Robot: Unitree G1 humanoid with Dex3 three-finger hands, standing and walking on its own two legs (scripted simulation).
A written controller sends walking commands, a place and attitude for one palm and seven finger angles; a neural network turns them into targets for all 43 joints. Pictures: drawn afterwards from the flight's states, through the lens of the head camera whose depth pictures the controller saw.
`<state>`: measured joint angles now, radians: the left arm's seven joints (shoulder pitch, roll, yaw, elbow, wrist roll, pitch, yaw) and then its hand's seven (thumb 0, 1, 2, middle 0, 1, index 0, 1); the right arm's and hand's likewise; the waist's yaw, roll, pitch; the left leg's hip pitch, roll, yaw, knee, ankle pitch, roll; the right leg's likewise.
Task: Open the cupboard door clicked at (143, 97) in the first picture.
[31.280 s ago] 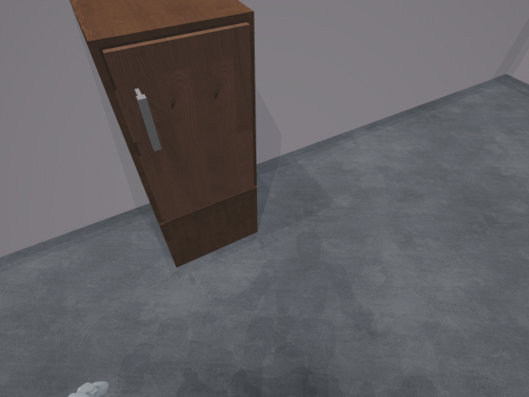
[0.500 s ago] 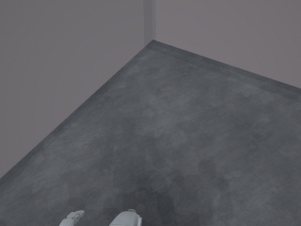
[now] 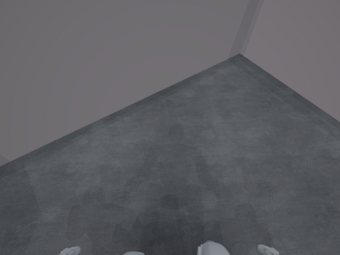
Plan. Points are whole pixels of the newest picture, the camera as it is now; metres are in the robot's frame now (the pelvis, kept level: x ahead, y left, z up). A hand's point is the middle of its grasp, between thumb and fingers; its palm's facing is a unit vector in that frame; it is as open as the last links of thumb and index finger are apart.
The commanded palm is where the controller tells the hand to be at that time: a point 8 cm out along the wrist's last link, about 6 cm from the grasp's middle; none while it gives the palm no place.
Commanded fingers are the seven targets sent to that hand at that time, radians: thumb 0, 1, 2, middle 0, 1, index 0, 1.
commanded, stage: turn to face it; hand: left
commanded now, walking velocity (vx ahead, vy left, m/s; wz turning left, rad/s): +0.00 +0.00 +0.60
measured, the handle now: out of the picture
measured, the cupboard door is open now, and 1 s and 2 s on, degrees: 50 50 50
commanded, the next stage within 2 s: none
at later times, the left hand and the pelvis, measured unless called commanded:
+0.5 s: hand out of the picture +0.01 +0.14 -0.16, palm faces +0.34 -0.91 -0.24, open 7.3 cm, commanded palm none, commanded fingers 0.00 0.90 0.90 -0.20 -0.30 -0.20 -0.30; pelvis +0.02 -0.05 +0.00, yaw +20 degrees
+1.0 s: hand out of the picture +0.01 +0.20 -0.15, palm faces +0.56 -0.79 -0.23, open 7.4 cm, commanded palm none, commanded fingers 0.00 0.90 0.90 -0.20 -0.30 -0.20 -0.30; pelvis +0.02 -0.04 +0.01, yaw +35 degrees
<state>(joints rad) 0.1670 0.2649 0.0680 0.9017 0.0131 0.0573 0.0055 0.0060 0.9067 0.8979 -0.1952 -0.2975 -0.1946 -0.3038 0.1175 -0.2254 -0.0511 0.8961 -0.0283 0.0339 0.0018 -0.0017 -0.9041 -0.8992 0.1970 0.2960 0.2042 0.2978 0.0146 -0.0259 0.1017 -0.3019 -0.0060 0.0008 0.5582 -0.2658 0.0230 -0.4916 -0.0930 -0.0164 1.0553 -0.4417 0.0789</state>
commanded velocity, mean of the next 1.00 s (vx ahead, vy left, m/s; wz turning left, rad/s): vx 0.00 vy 0.00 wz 0.60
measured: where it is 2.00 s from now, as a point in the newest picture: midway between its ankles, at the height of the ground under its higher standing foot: outside the picture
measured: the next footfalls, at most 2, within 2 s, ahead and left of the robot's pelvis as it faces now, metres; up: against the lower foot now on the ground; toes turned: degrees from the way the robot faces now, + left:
right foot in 0.18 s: +0.07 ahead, -0.16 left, +0.00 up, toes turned +3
left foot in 0.60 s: +0.01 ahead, +0.07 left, +0.00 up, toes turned +29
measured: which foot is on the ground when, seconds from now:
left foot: down 0.00-0.18, up 0.20-0.58, down 0.60-1.00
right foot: up 0.00-0.16, down 0.18-0.60, up 0.62-1.00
